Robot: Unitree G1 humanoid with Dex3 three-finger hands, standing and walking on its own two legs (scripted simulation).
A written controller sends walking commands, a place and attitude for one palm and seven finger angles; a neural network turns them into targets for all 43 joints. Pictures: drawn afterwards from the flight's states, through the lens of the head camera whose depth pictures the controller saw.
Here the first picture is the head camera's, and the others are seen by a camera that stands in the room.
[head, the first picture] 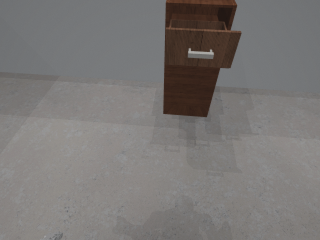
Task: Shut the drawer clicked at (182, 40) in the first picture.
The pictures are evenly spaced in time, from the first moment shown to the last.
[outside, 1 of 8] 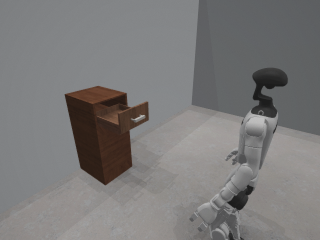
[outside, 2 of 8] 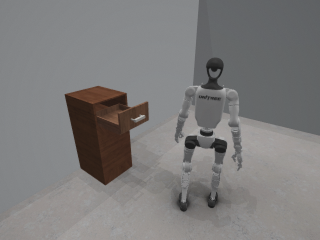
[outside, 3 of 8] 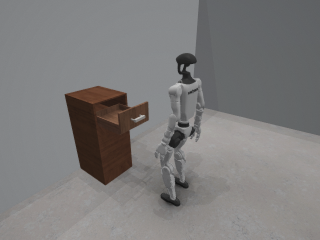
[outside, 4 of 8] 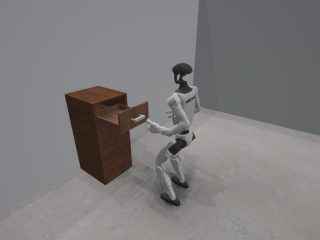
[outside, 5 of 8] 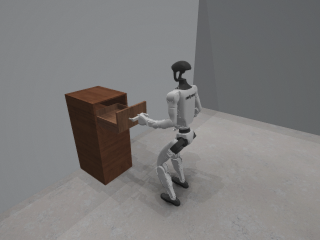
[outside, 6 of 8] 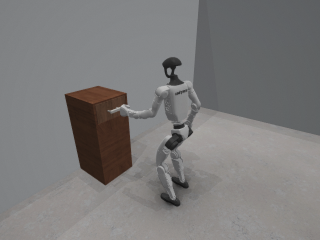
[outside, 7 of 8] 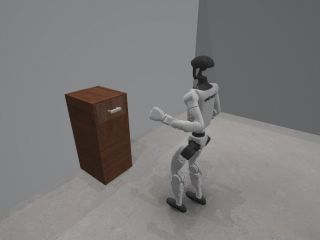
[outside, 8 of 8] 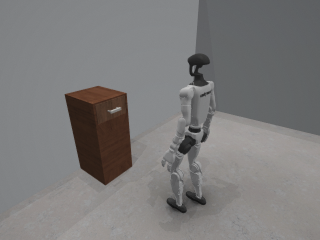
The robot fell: no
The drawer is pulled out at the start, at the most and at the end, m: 0.30 0.30 0.00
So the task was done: yes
